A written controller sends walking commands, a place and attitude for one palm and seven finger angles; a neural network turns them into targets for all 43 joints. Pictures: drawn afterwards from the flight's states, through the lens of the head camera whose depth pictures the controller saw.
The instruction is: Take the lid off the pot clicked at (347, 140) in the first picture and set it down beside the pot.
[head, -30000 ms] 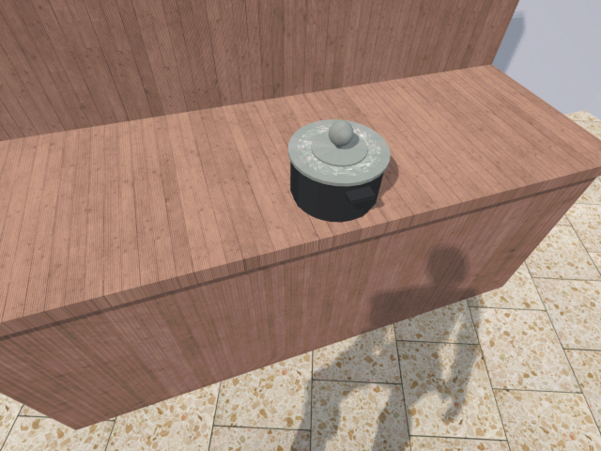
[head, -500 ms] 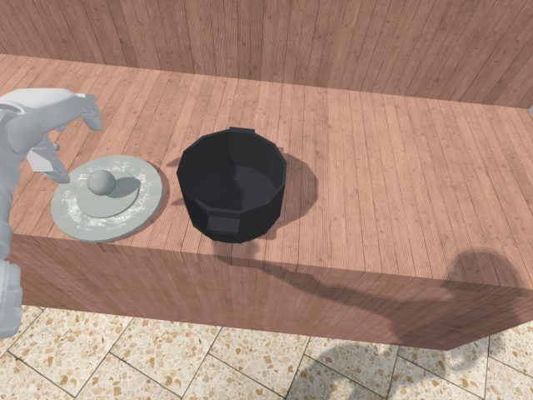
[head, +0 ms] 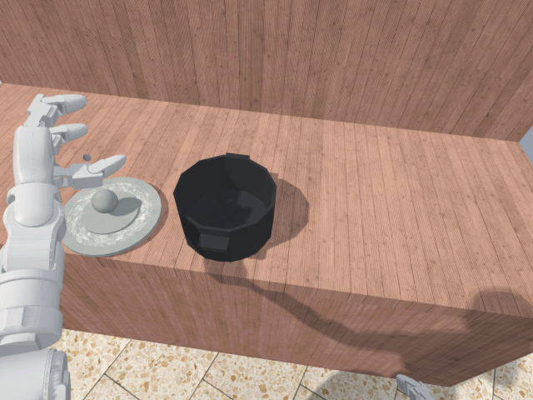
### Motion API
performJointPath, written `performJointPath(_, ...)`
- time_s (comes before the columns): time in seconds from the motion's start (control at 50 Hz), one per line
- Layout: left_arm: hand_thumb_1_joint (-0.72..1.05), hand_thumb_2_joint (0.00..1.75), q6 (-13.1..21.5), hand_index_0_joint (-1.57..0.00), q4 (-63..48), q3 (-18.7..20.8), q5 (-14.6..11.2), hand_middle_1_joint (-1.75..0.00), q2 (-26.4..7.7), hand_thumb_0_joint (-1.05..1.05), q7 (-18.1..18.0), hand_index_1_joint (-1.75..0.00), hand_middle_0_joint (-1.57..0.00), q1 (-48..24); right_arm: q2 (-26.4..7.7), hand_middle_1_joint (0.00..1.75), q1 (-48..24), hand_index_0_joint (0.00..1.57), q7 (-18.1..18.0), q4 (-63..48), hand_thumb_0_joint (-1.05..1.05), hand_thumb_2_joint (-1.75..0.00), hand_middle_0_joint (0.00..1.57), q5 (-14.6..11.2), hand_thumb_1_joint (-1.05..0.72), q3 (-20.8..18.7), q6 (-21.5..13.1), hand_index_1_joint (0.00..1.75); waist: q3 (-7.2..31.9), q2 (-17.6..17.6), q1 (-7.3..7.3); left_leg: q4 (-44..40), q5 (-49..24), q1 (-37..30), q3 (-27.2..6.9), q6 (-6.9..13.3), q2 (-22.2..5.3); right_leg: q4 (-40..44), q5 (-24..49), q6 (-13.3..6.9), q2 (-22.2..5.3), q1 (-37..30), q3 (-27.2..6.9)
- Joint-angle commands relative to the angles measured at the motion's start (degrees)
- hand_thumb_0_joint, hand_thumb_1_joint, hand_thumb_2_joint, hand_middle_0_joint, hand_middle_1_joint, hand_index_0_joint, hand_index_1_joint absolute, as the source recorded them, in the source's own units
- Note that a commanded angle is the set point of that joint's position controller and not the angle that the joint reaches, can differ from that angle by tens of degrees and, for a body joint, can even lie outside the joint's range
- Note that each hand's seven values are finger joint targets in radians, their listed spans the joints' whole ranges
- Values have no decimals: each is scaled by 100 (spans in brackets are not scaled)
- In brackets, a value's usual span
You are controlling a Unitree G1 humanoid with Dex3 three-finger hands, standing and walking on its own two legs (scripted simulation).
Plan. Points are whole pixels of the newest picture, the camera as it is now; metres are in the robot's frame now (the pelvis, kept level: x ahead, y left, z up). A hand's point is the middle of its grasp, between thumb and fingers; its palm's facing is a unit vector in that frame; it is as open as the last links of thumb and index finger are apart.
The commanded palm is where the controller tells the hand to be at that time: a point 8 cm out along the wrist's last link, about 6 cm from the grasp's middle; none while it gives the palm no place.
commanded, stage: draw the hand back to the body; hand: left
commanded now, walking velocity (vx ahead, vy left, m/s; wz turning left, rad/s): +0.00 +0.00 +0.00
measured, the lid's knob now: (105, 201) +0.48 +0.35 -0.04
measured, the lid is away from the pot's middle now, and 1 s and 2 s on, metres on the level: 0.25 0.25 0.25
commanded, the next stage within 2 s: step back with the hand held close in 1.44 s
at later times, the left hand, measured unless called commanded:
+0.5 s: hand (85, 219) +0.29 +0.24 +0.15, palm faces +0.48 -0.82 -0.32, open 8.4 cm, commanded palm +0.24 +0.27 +0.17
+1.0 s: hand (77, 300) +0.19 +0.20 +0.16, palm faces +0.46 -0.82 -0.34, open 7.4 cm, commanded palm +0.13 +0.23 +0.17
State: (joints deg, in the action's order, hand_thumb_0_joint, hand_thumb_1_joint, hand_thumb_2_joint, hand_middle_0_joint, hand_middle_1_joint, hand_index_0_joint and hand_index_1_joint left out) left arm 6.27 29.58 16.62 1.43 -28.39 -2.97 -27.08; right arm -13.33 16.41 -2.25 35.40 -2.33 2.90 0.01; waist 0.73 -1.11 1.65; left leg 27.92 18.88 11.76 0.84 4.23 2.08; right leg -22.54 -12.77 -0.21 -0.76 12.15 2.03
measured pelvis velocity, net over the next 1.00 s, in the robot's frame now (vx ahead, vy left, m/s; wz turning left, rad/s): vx -0.04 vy -0.06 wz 0.02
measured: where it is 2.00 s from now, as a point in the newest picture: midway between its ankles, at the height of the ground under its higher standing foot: outside the picture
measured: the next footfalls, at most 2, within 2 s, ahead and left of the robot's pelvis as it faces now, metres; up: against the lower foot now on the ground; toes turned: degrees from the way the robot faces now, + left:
none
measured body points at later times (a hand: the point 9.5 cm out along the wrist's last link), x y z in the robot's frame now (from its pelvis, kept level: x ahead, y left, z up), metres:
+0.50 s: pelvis -0.01 -0.06 +0.00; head -0.01 -0.08 +0.45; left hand +0.26 +0.28 +0.17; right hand +0.15 -0.30 -0.10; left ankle -0.05 +0.06 -0.74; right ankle -0.02 -0.15 -0.74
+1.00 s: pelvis -0.04 -0.06 +0.00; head -0.06 -0.09 +0.45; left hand +0.16 +0.25 +0.18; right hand +0.15 -0.29 -0.09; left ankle -0.05 +0.06 -0.74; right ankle -0.02 -0.15 -0.74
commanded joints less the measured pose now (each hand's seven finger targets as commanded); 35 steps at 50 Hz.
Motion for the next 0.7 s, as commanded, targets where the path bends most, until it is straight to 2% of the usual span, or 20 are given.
performJointPath(0.0,31,61,201,-27,-1629,285,-273,-76,-1206,0,-146,-76,-27,-1595,-976,30,-234,20,-64,-540,0,-90,20,-43,-90,-381,-252,30,1267,-297,-52,-263,-3230,-530,-391,-470,-662,-78,1912,-276,-103,-547,176)
performJointPath(0.02,34,62,196,-27,-1709,668,-243,-74,-1599,0,-200,-74,-27,-1446,-1007,30,-165,20,-84,-501,0,-90,20,-26,-90,-413,-266,30,1484,-333,-93,-185,-3568,-669,-413,-459,-668,-139,2097,-277,-94,-651,179)
performJointPath(0.04,36,63,228,-26,-2080,886,-207,-72,-1849,0,-228,-72,-26,-1436,-1000,30,-161,20,-96,-510,0,-90,20,-18,-90,-424,-292,30,1729,-590,-135,-158,-3996,-884,-429,-511,-677,-169,2243,-274,-99,-736,182)
performJointPath(0.06,38,64,226,-26,-2255,1067,-191,-71,-1984,0,-260,-71,-26,-1239,-978,30,-151,20,-103,-514,0,-90,20,-1,-90,-432,-315,30,1873,-596,-160,-118,-4268,-1043,-401,-501,-677,-174,2378,-260,-83,-822,179)
performJointPath(0.08,40,65,238,-26,-2441,1133,-214,-69,-2064,0,-282,-69,-26,-1140,-992,30,-216,20,-118,-480,0,-90,20,4,-90,-421,-337,30,1790,-674,-170,-103,-4359,-1065,-404,-510,-671,-176,2404,-258,-99,-861,189)
performJointPath(0.1,42,66,254,-26,-2822,1097,-219,-68,-1967,0,-286,-68,-26,-1108,-942,30,-262,20,-100,-541,0,-90,20,7,-90,-411,-386,30,1988,-774,-169,-152,-4397,-1181,-375,-502,-628,-97,2456,-240,-80,-928,151)
performJointPath(0.12,44,68,190,-25,-2473,963,-239,-66,-1658,0,-283,-66,-25,-675,-922,30,-264,20,-105,-490,0,-90,20,6,-90,-424,-398,30,1705,-598,-149,-125,-4259,-1070,-312,-431,-629,-58,2475,-235,-78,-882,149)
performJointPath(0.2,52,72,120,-24,-2856,472,-346,-59,-1030,0,-287,-59,-24,-441,-912,30,-448,20,-110,-451,0,-90,20,-52,-90,-428,-496,30,1448,-456,-84,-222,-3564,-997,-214,-294,-542,73,2391,-201,-68,-810,144)
performJointPath(0.22,54,73,55,-24,-2612,530,-359,-58,-1010,0,-306,-58,-24,-154,-926,30,-446,20,-116,-398,0,-90,20,-58,-90,-448,-484,30,1293,-298,-88,-212,-3285,-889,-178,-260,-527,76,2360,-198,-71,-772,147)
performJointPath(0.28,61,76,19,-23,-2594,992,-388,-53,-1421,0,-368,-53,-23,282,-959,30,-582,20,-156,-339,0,-90,20,-60,-90,-431,-433,30,1124,-190,-161,-273,-2564,-593,-103,-223,-445,37,2343,-209,-113,-975,143)
performJointPath(0.32,65,78,71,-23,-2978,1034,-406,-50,-1485,0,-373,-50,-23,107,-908,30,-747,20,-165,-411,0,-90,20,-73,-90,-396,-462,30,1210,-231,-196,-331,-2329,-580,-93,-205,-397,57,2273,-205,-120,-1048,105)
performJointPath(0.34,67,79,101,-23,-3217,958,-419,-48,-1415,0,-371,-48,-23,93,-884,30,-832,20,-170,-448,0,-90,20,-81,-90,-378,-489,30,1343,-343,-200,-348,-2288,-662,-82,-202,-382,53,2229,-194,-127,-1082,90)
performJointPath(0.36,69,80,88,-22,-3098,937,-445,-46,-1335,0,-375,-46,-22,267,-867,30,-885,20,-180,-448,0,-90,20,-71,-90,-365,-511,30,1197,-129,-213,-353,-2199,-613,-75,-182,-373,70,2207,-179,-124,-1047,96)
performJointPath(0.38,71,81,88,-22,-3182,911,-463,-45,-1335,0,-378,-45,-22,258,-879,30,-943,20,-191,-438,0,-90,20,-82,-90,-372,-526,30,1104,-176,-185,-334,-2098,-636,-55,-176,-372,108,2179,-166,-143,-990,67)
performJointPath(0.44,77,84,79,-21,-3208,985,-500,-40,-1278,0,-393,-40,-21,653,-832,30,-1030,20,-189,-461,0,-90,20,-84,-90,-351,-584,30,1087,-178,-249,-357,-1906,-622,-39,-160,-344,145,2003,-147,-145,-987,33)
performJointPath(0.5,84,87,74,-21,-3237,789,-535,-35,-1007,0,-371,-35,-21,789,-786,30,-1151,20,-199,-485,0,-90,20,-97,-90,-320,-629,30,788,-171,-209,-400,-1608,-620,-1,-154,-309,271,1640,-114,-121,-770,1)
performJointPath(0.54,88,89,113,-20,-3542,910,-551,-32,-1099,0,-389,-32,-20,906,-764,30,-1222,20,-201,-515,0,-90,20,-95,-90,-311,-687,30,812,-320,-262,-388,-1540,-672,-33,-154,-324,290,1511,-124,-142,-763,-8)
performJointPath(0.6,90,90,105,-20,-3453,902,-600,-30,-962,0,-374,-30,-20,1325,-737,30,-1295,20,-206,-530,0,-90,20,-92,-90,-295,-721,30,615,-117,-267,-435,-1296,-582,-18,-154,-299,389,1164,-89,-125,-676,-45)
performJointPath(0.66,90,90,217,-20,-4132,872,-593,-30,-958,0,-391,-30,-20,1218,-705,30,-1404,20,-215,-590,0,-90,20,-75,-90,-278,-824,30,712,-356,-302,-440,-1223,-732,-57,-150,-308,439,965,-109,-165,-651,-48)
performJointPath(0.68,90,90,231,-20,-4159,912,-606,-30,-968,0,-394,-30,-20,1393,-698,30,-1422,20,-214,-575,0,-90,20,-69,-90,-282,-853,30,564,-299,-285,-420,-1149,-725,-60,-149,-308,501,869,-98,-159,-549,-61)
